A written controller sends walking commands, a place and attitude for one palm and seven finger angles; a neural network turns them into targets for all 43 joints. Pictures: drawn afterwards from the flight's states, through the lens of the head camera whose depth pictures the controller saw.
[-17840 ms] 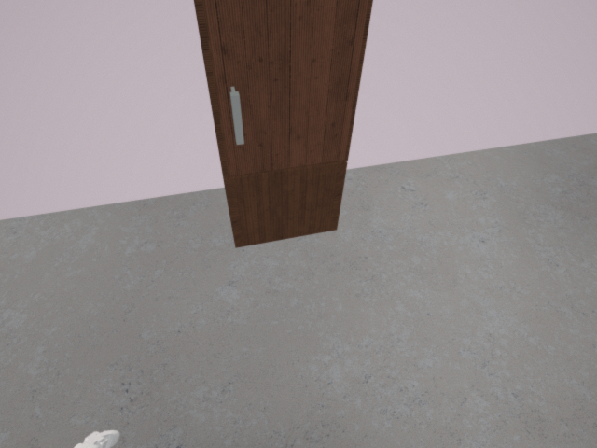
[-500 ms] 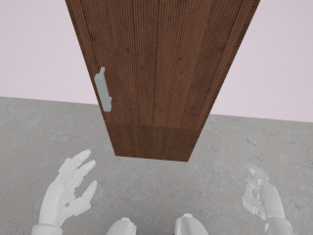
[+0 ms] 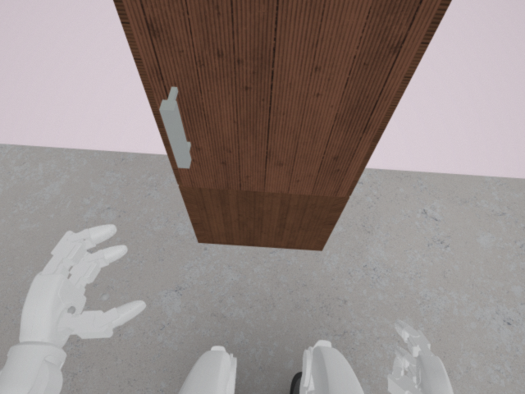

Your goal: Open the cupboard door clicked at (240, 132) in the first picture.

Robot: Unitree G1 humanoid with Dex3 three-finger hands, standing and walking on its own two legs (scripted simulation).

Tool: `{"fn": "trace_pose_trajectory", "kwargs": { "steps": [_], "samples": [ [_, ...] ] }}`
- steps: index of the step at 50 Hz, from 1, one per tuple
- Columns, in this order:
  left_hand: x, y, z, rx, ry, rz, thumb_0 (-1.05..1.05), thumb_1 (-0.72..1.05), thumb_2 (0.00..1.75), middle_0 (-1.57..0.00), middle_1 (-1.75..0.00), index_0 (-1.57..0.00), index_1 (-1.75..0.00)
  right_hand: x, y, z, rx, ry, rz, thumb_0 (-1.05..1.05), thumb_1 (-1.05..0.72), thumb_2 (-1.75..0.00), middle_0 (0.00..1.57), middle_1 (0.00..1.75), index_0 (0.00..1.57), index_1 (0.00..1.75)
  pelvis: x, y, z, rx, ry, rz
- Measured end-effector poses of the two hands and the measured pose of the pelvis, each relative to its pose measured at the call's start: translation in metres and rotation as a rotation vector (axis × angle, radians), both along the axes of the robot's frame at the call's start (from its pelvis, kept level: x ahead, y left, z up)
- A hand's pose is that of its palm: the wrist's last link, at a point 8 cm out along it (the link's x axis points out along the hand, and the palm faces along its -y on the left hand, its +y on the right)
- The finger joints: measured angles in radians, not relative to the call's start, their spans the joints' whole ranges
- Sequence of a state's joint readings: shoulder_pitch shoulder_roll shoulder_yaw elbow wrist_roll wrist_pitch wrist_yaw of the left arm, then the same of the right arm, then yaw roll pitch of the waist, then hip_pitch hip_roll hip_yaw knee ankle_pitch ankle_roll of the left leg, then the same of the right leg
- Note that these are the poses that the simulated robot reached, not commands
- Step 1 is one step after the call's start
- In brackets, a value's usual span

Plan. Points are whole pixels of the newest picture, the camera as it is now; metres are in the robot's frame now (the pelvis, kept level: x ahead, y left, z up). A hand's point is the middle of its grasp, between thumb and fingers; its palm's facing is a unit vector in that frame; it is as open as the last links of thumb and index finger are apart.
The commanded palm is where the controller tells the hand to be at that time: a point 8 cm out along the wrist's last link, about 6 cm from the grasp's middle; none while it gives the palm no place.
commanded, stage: raise the hand with hooked fingers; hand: left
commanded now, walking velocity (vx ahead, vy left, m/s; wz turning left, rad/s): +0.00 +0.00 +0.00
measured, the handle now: (179, 129) +0.56 +0.20 +0.00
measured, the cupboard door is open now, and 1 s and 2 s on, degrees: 0 0 0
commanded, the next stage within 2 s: move the hooked fingers beside the handle in 1.20 s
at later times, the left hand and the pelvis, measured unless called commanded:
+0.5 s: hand (78, 278) +0.26 +0.27 +0.02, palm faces +0.01 -1.00 -0.05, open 13.9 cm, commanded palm +0.25 +0.32 +0.03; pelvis +0.00 +0.01 +0.00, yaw +0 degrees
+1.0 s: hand (78, 261) +0.28 +0.28 +0.03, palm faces +0.01 -1.00 -0.05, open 14.0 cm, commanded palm +0.26 +0.32 +0.03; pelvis +0.00 +0.01 -0.01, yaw +0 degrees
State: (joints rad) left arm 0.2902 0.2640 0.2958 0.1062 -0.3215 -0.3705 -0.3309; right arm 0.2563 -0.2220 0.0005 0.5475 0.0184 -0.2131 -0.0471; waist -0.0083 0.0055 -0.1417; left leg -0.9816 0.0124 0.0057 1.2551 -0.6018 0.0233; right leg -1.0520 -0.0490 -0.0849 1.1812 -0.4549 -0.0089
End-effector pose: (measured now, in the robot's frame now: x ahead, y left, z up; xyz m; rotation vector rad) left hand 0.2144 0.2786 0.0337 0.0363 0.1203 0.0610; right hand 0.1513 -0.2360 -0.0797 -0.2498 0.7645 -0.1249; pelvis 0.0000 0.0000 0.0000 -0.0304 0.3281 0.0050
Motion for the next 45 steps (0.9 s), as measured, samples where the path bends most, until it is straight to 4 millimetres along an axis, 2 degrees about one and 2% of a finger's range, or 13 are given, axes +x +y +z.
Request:
{"fn": "trace_pose_trajectory", "kwargs": {
  "steps": [3, 9, 12, 15, 18, 21, 26, 33, 38, 45],
  "samples": [
    [-0.002, 0.009, 0.002, 0.032, -0.048, 0.009, 0.00, -0.02, 0.50, -0.27, -0.89, -0.26, -0.89, 0.003, -0.008, 0.003, -0.043, -0.001, 0.021, 0.02, -0.90, -0.90, 0.21, 0.30, 0.20, 0.30, 0.000, 0.003, -0.002, -0.007, 0.003, 0.009],
    [0.006, 0.014, -0.015, 0.004, -0.018, -0.074, 0.00, -0.16, 0.44, -0.28, -0.98, -0.27, -0.98, 0.017, -0.013, 0.010, -0.092, -0.040, 0.037, 0.02, -0.91, -0.90, 0.21, 0.30, 0.20, 0.30, -0.002, 0.007, -0.007, -0.018, 0.008, 0.015],
    [0.012, 0.017, -0.014, -0.006, -0.018, -0.091, 0.00, -0.23, 0.41, -0.28, -1.02, -0.28, -1.03, 0.024, -0.009, 0.016, -0.094, -0.064, 0.042, 0.02, -0.91, -0.90, 0.21, 0.30, 0.20, 0.30, -0.001, 0.008, -0.006, -0.021, 0.006, 0.013],
    [0.016, 0.024, -0.004, 0.003, -0.052, -0.069, 0.00, -0.30, 0.38, -0.29, -1.07, -0.28, -1.07, 0.029, -0.002, 0.020, -0.083, -0.078, 0.054, 0.02, -0.91, -0.90, 0.21, 0.30, 0.20, 0.30, 0.001, 0.009, -0.003, -0.024, 0.005, 0.013],
    [0.018, 0.035, 0.003, 0.018, -0.076, -0.035, -0.01, -0.37, 0.35, -0.30, -1.11, -0.29, -1.12, 0.032, 0.005, 0.020, -0.066, -0.078, 0.071, 0.02, -0.91, -0.90, 0.21, 0.30, 0.20, 0.30, 0.002, 0.010, -0.002, -0.026, 0.008, 0.016],
    [0.021, 0.044, 0.000, 0.019, -0.060, -0.024, -0.01, -0.42, 0.33, -0.30, -1.15, -0.29, -1.15, 0.033, 0.011, 0.016, -0.051, -0.070, 0.086, 0.02, -0.90, -0.90, 0.21, 0.30, 0.20, 0.30, 0.002, 0.010, -0.003, -0.028, 0.013, 0.018],
    [0.028, 0.049, -0.009, 0.006, -0.014, -0.054, -0.01, -0.47, 0.31, -0.30, -1.18, -0.29, -1.18, 0.030, 0.013, 0.009, -0.048, -0.044, 0.091, 0.01, -0.90, -0.90, 0.21, 0.30, 0.20, 0.30, 0.002, 0.011, -0.005, -0.030, 0.019, 0.016],
    [0.042, 0.057, 0.000, 0.023, -0.069, -0.059, -0.01, -0.50, 0.30, -0.31, -1.19, -0.30, -1.20, 0.017, 0.005, 0.004, -0.063, 0.002, 0.074, 0.02, -0.90, -0.90, 0.21, 0.30, 0.21, 0.30, 0.002, 0.010, -0.006, -0.030, 0.026, 0.012],
    [0.051, 0.066, -0.002, 0.016, -0.050, -0.049, -0.01, -0.50, 0.30, -0.30, -1.20, -0.30, -1.20, 0.008, -0.003, 0.001, -0.071, 0.029, 0.054, 0.02, -0.90, -0.90, 0.21, 0.30, 0.20, 0.30, 0.001, 0.009, -0.007, -0.028, 0.034, 0.010],
    [0.050, 0.054, -0.004, 0.007, -0.024, -0.089, -0.01, -0.50, 0.30, -0.30, -1.20, -0.29, -1.20, 0.001, -0.012, 0.004, -0.078, 0.038, 0.037, 0.02, -0.90, -0.90, 0.21, 0.30, 0.20, 0.30, 0.002, 0.008, -0.004, -0.023, 0.037, 0.002]
  ]
}}
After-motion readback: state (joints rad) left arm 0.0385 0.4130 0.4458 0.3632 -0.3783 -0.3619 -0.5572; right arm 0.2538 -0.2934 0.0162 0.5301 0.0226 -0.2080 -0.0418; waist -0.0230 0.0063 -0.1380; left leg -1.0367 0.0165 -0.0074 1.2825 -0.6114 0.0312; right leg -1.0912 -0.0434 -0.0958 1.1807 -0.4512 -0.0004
